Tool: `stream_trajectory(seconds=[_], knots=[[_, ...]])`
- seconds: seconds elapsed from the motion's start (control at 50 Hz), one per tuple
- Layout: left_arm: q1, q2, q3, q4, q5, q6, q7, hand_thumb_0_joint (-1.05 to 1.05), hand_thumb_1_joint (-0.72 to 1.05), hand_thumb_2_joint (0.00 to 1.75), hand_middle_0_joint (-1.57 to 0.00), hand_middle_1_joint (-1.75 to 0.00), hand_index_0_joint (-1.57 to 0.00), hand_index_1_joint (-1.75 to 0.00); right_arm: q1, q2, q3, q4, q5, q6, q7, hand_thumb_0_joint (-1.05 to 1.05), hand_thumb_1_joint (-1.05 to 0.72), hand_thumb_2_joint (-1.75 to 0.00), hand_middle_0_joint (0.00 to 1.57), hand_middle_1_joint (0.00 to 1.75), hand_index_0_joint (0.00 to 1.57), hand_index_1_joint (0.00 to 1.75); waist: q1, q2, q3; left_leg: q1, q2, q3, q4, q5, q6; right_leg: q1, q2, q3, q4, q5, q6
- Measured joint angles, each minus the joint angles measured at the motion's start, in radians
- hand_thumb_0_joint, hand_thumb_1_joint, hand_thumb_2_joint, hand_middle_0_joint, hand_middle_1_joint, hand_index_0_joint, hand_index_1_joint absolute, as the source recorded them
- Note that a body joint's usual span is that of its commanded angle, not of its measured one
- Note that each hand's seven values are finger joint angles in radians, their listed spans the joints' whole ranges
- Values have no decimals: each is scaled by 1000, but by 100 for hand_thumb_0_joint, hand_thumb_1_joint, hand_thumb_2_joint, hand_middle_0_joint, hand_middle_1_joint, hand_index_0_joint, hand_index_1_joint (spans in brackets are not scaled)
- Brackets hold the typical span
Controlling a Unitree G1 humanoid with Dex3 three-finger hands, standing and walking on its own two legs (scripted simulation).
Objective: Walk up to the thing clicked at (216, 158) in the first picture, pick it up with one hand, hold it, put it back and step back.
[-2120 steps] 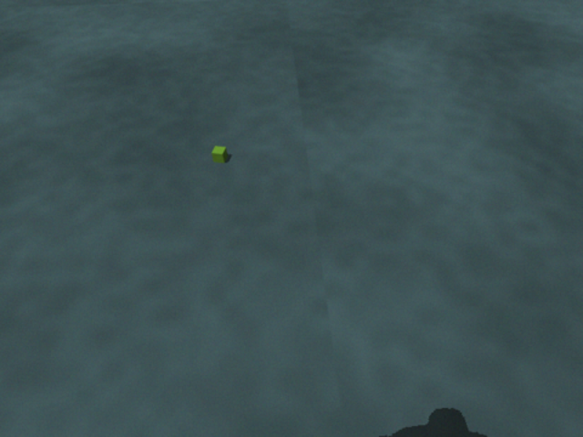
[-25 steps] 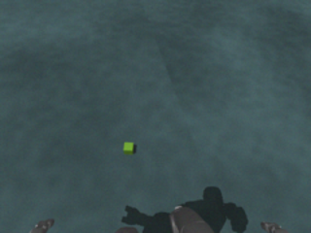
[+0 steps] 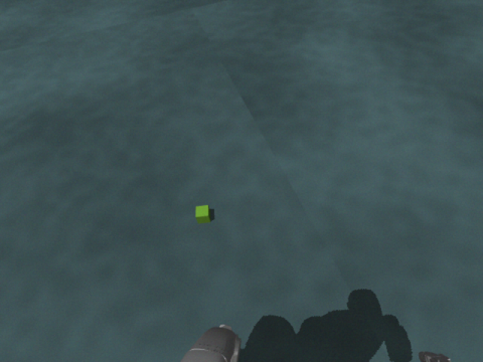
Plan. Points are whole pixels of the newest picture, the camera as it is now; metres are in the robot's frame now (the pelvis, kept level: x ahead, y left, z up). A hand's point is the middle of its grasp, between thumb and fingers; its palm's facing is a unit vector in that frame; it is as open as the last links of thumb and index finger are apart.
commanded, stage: step back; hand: left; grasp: from above
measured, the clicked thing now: (203, 214) +0.83 +0.30 -0.74
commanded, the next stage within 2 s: stand in 1.68 s
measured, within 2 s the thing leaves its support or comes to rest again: neither
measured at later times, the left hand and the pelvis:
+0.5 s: hand out of the picture -0.08 +0.28 -0.16, palm faces +0.09 -0.93 -0.35, open 7.4 cm; pelvis -0.17 +0.00 +0.00, yaw +5 degrees
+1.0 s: hand out of the picture -0.18 +0.27 -0.15, palm faces +0.05 -0.93 -0.36, open 7.4 cm; pelvis -0.22 +0.00 +0.00, yaw +3 degrees
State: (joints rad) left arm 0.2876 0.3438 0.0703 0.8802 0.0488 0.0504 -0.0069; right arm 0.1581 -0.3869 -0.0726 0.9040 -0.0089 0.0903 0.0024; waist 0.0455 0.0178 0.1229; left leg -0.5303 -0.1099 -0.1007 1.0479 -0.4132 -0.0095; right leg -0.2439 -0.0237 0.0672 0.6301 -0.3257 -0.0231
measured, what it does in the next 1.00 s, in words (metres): walks backwards: left foot, then right foot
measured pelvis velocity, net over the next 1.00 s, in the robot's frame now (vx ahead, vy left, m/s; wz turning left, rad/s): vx -0.22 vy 0.00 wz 0.05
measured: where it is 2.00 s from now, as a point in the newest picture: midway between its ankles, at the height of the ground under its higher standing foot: outside the picture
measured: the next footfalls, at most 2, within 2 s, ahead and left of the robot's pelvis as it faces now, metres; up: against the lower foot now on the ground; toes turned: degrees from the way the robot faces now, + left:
left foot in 0.24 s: -0.11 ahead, +0.13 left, +0.00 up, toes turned +6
right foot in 0.58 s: -0.14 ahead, -0.14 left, +0.00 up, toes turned +4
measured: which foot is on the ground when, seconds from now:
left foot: up 0.00-0.22, down 0.24-1.00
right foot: down 0.00-0.28, up 0.30-0.56, down 0.58-1.00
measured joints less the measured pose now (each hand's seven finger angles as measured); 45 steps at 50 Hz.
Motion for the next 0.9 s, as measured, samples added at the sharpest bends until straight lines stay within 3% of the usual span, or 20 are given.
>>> stream_trajectory(seconds=[0.08,0.16,0.22,0.28,0.34,0.4,0.44,0.48,0.56,0.58,0.6,0.64,0.66,0.7,0.76,0.82,0.86,0.9], knots=[[-47,-3,11,-25,3,4,8,0,90,90,-21,-30,-21,-30,72,-29,3,6,7,-23,-13,1,-90,-90,20,30,20,30,-35,14,-18,48,-24,-66,114,12,-15,-41,-7,-36,-59,69,10],[-130,3,14,-88,3,-8,23,0,90,90,-21,-30,-20,-30,111,-36,8,21,-2,-27,-25,1,-90,-90,20,30,20,30,-59,18,14,173,33,-19,-75,-71,-25,-94,-16,-87,-40,99,10],[-193,16,7,-126,-5,-9,26,0,90,90,-20,-30,-20,-30,115,-24,13,23,-11,-36,-24,1,-90,-90,20,30,20,30,-69,-2,45,269,75,37,-306,-43,-9,-146,-34,-120,18,101,18],[-231,43,3,-128,-18,7,22,0,90,90,-20,-30,-20,-30,81,14,14,28,-21,-41,-18,1,-90,-90,20,30,20,30,-56,-87,86,308,42,92,-400,50,18,-189,-70,-76,82,99,24],[-221,31,-3,-87,-26,30,20,0,90,90,-20,-30,-20,-30,70,21,24,6,-32,-44,-2,1,-90,-90,20,30,20,30,-76,-62,68,271,79,76,-378,65,35,-238,23,-24,284,-149,22],[-197,30,-3,-62,-36,35,11,0,90,90,-20,-30,-20,-30,57,28,33,-8,-39,-47,-8,1,-90,-90,20,30,20,30,-74,-40,36,247,115,62,-419,116,35,-255,103,33,513,-183,14],[-174,37,1,-58,-37,30,8,0,90,90,-20,-30,-20,-30,40,29,35,-22,-37,-50,-10,1,-90,-90,20,30,20,30,-57,-42,19,222,127,70,-437,145,29,-229,118,54,558,-171,17],[-154,43,6,-49,-33,20,7,0,90,90,-20,-30,-20,-30,16,26,33,-36,-33,-57,-10,1,-90,-90,21,30,21,30,-40,-45,15,197,134,80,-440,165,27,-166,102,56,483,-167,28],[-105,55,3,-4,-27,-10,5,0,90,90,-20,-30,-20,-30,-39,14,28,-64,-33,-65,-3,1,-90,-90,21,30,21,30,-18,-48,13,144,147,120,-400,175,24,-5,40,14,142,-171,39],[-92,54,2,15,-24,-20,5,0,90,90,-20,-30,-20,-30,-51,8,27,-68,-33,-62,0,1,-90,-90,21,30,21,30,-14,-42,10,128,155,128,-376,170,19,40,33,-1,32,-131,34],[-91,37,2,43,-20,-29,7,0,90,90,-20,-30,-20,-30,-65,-5,22,-65,-31,-58,1,1,-90,-90,20,30,21,30,-20,0,23,120,180,111,-348,164,18,65,58,-18,-12,-86,31],[-69,8,-6,75,-7,-39,3,0,90,90,-20,-30,-20,-30,-58,-18,13,-50,-26,-49,-2,1,-90,-90,20,30,20,30,-30,61,16,111,185,51,-312,96,31,86,90,-46,-38,-51,25],[-47,6,-10,81,-1,-40,-1,0,90,90,-20,-30,-20,-30,-44,-12,12,-37,-25,-46,-3,1,-90,-90,20,30,20,30,-16,52,-9,106,157,37,-290,28,26,72,80,-34,-28,-52,18],[-15,8,-12,95,3,-38,-4,0,90,90,-20,-30,-20,-30,-20,-2,15,-10,-18,-45,5,1,-90,-90,20,30,20,30,10,21,-41,119,113,32,-235,-17,20,56,52,-1,-19,-54,9],[-5,1,-13,109,1,-45,-2,1,90,90,-20,-30,-20,-30,18,-9,15,19,-9,-58,10,1,-90,-90,20,30,20,30,-5,22,-63,163,96,21,-250,-7,19,55,27,-14,-45,-29,29],[-22,3,-13,97,-1,-59,-7,1,90,90,-20,-30,-20,-30,49,-11,17,51,-11,-68,12,1,-90,-90,20,30,20,30,-13,26,-65,238,104,45,-372,-10,14,42,12,-39,-39,-28,43],[-46,17,-13,88,-5,-55,-8,1,90,90,-20,-30,-20,-30,51,9,15,78,-15,-80,10,1,-90,-90,20,30,20,30,-12,-13,-41,281,77,66,-467,122,14,33,-22,-33,-8,-42,53],[-58,28,-14,87,-14,-48,-6,0,90,90,-20,-30,-20,-30,53,33,17,86,-23,-95,12,1,-90,-90,20,30,20,30,-8,-48,-32,297,61,90,-495,147,20,7,-34,-12,44,-75,31]])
